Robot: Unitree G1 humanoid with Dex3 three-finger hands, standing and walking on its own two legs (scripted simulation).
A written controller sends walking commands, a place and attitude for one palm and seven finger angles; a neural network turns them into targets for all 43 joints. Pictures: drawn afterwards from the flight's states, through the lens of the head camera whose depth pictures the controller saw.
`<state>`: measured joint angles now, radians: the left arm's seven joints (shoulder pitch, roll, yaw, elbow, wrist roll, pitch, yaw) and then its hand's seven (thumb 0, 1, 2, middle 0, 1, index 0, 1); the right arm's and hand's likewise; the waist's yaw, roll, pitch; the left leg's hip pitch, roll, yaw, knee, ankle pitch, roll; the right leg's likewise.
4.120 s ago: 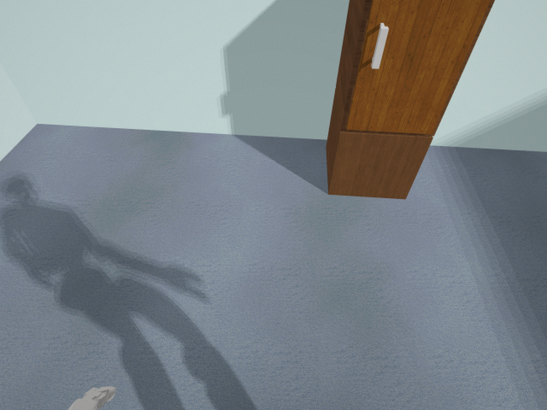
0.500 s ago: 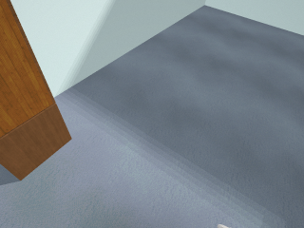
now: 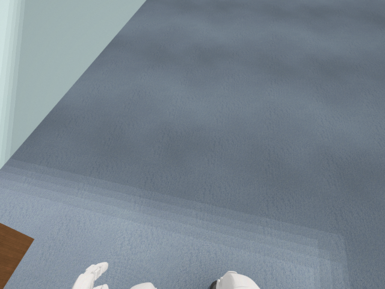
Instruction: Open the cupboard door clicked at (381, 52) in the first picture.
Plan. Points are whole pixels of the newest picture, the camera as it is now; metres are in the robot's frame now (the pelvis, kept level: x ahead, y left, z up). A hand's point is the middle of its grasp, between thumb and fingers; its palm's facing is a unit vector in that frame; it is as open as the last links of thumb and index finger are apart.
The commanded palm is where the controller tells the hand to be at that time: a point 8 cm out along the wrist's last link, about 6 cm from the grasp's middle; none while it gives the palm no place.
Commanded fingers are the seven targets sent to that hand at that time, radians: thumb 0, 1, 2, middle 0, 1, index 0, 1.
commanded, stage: turn to face it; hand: left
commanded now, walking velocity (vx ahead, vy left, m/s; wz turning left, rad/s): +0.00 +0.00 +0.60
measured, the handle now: out of the picture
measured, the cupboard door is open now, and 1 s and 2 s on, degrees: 0 0 0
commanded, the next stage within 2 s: none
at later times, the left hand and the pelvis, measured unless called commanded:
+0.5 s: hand out of the picture +0.09 +0.24 -0.16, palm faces +0.26 -0.95 -0.18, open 7.4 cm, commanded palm none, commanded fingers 0.00 0.90 0.90 -0.20 -0.30 -0.20 -0.30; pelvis +0.07 +0.05 +0.02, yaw +13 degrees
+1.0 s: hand out of the picture +0.07 +0.21 -0.12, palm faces +0.48 -0.83 -0.28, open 7.4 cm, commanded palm none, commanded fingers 0.00 0.90 0.90 -0.20 -0.30 -0.20 -0.30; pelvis +0.06 -0.02 +0.02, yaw +30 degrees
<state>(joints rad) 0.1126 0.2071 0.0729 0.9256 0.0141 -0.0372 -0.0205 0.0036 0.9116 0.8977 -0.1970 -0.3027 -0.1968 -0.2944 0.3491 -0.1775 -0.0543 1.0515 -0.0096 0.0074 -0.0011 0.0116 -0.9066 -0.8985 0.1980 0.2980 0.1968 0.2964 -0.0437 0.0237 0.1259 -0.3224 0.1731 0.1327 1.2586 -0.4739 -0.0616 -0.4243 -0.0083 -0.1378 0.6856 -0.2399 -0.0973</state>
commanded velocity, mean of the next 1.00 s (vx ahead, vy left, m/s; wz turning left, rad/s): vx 0.00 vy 0.00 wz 0.60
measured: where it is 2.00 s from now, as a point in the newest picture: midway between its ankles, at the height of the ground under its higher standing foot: outside the picture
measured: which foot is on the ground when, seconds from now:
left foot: up 0.00-0.36, down 0.38-0.92, up 0.94-1.00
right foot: down 0.00-0.38, up 0.40-0.90, down 0.92-1.00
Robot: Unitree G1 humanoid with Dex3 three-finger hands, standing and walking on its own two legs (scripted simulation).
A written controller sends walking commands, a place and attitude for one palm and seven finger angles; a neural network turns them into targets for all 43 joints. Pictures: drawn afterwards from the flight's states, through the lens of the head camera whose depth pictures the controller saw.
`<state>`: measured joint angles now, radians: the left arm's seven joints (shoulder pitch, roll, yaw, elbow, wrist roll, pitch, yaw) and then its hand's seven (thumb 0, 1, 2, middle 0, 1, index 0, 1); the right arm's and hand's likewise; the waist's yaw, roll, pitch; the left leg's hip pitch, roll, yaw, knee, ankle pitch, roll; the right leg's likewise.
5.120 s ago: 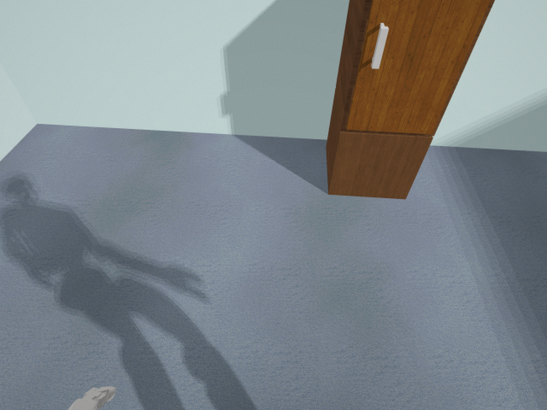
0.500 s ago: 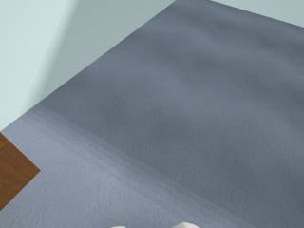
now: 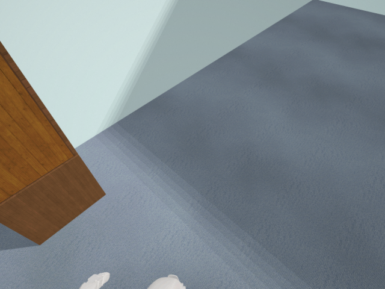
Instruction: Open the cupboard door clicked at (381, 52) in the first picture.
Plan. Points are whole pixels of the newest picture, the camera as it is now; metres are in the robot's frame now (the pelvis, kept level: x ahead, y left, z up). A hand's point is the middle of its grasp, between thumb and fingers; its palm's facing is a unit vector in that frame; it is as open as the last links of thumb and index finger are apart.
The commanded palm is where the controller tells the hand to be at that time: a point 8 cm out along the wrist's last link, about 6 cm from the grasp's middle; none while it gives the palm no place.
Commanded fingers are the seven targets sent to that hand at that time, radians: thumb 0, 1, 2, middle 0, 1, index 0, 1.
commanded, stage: turn to face it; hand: left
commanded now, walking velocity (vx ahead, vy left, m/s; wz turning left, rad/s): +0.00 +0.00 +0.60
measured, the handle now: out of the picture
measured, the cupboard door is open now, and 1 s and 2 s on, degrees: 0 0 0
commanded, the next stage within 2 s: take the last steps up to it in 1.14 s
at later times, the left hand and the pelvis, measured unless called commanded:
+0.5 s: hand out of the picture -0.02 +0.27 -0.17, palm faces +0.34 -0.90 -0.26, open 7.4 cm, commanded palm none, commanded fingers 0.00 0.90 0.90 -0.20 -0.30 -0.20 -0.30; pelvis -0.01 +0.04 +0.00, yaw +19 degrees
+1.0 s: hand out of the picture -0.05 +0.22 -0.13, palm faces +0.57 -0.77 -0.29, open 7.4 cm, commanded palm none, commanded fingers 0.00 0.90 0.90 -0.20 -0.30 -0.20 -0.30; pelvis -0.01 +0.00 +0.01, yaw +37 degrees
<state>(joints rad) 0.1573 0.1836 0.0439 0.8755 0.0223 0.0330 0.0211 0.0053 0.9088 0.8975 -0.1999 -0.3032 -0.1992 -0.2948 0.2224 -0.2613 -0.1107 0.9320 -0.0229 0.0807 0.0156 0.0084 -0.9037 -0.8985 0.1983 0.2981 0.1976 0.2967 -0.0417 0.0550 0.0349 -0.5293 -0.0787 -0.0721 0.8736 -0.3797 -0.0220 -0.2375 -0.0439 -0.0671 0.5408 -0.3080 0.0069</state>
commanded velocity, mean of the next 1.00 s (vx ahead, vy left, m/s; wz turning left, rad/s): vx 0.00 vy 0.00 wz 0.56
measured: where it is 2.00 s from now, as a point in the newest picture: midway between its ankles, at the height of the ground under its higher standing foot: outside the picture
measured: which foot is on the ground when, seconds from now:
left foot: up 0.00-0.32, down 0.34-0.76, up 0.78-1.00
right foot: down 0.00-0.34, up 0.36-0.74, down 0.76-1.00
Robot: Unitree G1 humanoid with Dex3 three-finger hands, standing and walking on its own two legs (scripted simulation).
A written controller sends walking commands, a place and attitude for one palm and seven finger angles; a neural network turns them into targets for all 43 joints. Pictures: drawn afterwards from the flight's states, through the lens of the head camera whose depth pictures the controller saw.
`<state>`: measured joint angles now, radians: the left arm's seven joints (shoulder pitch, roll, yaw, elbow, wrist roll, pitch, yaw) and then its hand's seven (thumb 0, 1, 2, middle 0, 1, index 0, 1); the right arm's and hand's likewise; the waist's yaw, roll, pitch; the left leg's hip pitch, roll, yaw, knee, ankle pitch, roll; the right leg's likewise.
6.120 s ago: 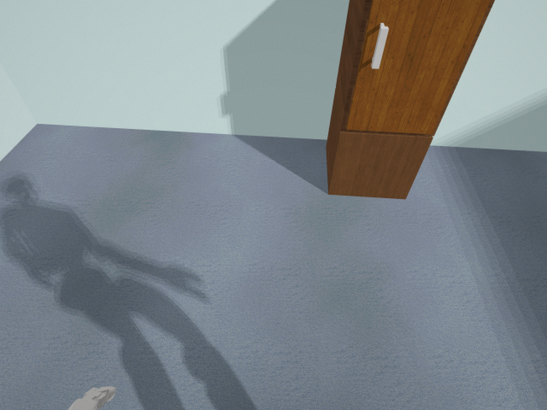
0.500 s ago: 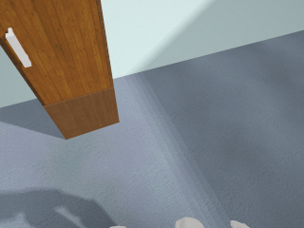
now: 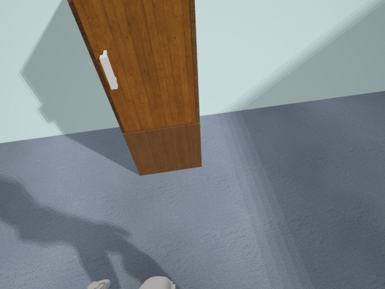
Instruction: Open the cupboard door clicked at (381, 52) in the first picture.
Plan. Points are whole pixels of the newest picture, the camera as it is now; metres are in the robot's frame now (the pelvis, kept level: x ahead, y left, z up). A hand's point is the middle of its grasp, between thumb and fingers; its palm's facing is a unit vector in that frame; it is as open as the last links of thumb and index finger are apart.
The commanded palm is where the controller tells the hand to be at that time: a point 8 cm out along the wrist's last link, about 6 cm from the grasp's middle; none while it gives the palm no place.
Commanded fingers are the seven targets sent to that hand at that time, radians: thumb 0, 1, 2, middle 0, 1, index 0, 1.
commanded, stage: turn to face it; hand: left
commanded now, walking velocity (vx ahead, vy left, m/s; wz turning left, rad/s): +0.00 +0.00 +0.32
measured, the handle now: (109, 69) +0.83 +0.34 +0.01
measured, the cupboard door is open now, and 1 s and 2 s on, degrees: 0 0 0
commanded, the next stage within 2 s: take the last steps up to it in 0.14 s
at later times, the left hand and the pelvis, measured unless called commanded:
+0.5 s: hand out of the picture +0.00 +0.27 -0.17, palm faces +0.15 -0.97 -0.19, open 7.4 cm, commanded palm none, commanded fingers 0.00 0.90 0.90 -0.20 -0.30 -0.20 -0.30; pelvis +0.00 +0.07 +0.01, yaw +7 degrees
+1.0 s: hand out of the picture +0.08 +0.19 -0.16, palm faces +0.22 -0.95 -0.23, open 7.2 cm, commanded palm none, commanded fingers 0.00 0.90 0.90 -0.20 -0.30 -0.20 -0.30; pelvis +0.10 +0.01 +0.01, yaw +10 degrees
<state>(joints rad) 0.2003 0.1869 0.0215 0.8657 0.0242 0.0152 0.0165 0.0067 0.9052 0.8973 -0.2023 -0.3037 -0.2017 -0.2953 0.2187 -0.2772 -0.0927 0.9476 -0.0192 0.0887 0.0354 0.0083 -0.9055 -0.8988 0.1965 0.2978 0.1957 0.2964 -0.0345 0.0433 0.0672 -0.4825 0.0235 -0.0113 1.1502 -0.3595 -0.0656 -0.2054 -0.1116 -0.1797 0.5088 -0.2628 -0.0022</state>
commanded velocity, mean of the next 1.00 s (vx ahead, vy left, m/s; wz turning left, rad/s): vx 0.23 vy -0.02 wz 0.11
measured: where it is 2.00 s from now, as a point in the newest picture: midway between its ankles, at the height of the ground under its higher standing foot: (184, 273)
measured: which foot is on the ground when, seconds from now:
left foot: up 0.00-0.16, down 0.18-0.80, up 0.82-1.00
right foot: down 0.00-0.20, up 0.22-0.78, down 0.80-1.00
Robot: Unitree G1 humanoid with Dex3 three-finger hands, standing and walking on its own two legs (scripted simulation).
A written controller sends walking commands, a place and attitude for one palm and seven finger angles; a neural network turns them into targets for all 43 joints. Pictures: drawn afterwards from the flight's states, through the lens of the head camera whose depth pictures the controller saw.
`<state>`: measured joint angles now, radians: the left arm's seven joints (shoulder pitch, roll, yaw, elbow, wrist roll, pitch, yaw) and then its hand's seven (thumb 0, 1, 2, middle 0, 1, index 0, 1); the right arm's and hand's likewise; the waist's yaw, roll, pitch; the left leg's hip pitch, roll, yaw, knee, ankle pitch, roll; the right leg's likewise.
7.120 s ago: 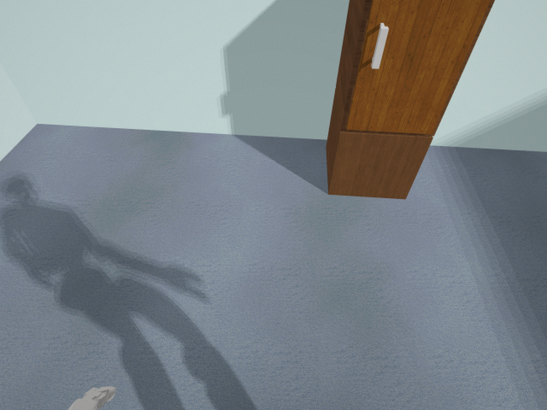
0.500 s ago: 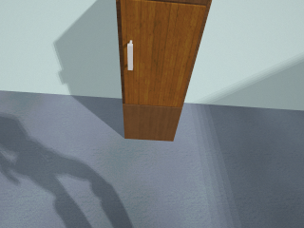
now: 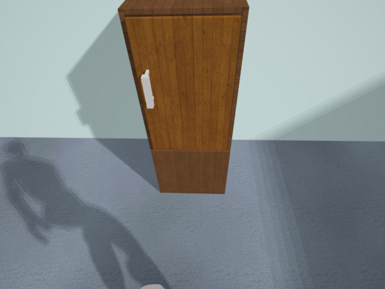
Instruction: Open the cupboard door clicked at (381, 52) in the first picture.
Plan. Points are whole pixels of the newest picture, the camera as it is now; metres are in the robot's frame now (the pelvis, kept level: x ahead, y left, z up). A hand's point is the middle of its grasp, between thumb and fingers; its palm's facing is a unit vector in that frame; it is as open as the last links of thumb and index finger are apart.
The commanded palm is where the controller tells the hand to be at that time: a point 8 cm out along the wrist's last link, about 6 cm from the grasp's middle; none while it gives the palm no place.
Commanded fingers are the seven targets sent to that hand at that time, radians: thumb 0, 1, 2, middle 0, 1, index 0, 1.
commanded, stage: take the last steps up to it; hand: left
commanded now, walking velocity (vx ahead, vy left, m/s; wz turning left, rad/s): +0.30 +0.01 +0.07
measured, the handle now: (148, 89) +0.78 +0.19 +0.01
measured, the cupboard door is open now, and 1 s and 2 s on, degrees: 0 0 0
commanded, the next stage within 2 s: come to a stop and stand still in 0.40 s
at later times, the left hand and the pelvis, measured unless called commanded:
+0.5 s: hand out of the picture +0.16 +0.23 -0.19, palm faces +0.06 -0.99 -0.16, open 7.4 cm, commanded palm none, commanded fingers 0.00 0.90 0.90 -0.20 -0.30 -0.20 -0.30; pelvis +0.18 +0.06 -0.01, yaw +0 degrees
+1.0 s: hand (121, 240) +0.29 +0.22 -0.18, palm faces +0.04 -0.97 -0.23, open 7.4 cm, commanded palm none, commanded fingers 0.00 0.90 0.90 -0.20 -0.30 -0.20 -0.30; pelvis +0.20 +0.04 -0.01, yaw +2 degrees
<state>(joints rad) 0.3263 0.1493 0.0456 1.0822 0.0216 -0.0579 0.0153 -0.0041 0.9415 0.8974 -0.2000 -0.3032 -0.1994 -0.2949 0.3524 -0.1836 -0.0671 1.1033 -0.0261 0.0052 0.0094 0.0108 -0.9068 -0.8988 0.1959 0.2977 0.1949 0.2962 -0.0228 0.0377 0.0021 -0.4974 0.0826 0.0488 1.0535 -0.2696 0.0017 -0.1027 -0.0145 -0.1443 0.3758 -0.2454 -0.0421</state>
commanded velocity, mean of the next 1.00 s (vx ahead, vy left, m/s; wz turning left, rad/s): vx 0.01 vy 0.01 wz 0.00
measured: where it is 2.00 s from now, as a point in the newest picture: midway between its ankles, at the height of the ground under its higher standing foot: outside the picture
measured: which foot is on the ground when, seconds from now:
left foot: up 0.00-0.28, down 0.30-0.72, up 0.74-1.00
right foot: down 0.00-0.30, up 0.32-0.68, down 0.70-1.00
